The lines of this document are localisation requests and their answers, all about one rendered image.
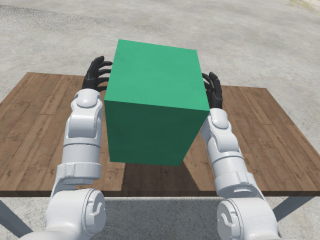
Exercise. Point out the left robot hand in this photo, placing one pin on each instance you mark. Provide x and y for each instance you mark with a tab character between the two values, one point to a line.
91	80

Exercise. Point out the robot left upper arm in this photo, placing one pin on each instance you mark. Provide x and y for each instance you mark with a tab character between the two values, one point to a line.
73	214

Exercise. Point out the right robot hand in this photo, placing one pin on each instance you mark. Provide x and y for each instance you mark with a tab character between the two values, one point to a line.
214	90

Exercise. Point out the robot right forearm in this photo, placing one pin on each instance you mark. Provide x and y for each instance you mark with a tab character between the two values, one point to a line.
232	179

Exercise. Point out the carton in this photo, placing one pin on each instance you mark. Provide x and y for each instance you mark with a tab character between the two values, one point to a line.
155	103

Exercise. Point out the robot right upper arm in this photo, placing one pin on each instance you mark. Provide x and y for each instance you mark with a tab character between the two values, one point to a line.
248	218

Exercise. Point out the robot left forearm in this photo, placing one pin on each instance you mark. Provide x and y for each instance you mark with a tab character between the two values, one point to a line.
82	143

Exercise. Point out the table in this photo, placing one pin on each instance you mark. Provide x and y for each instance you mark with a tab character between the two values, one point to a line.
33	119

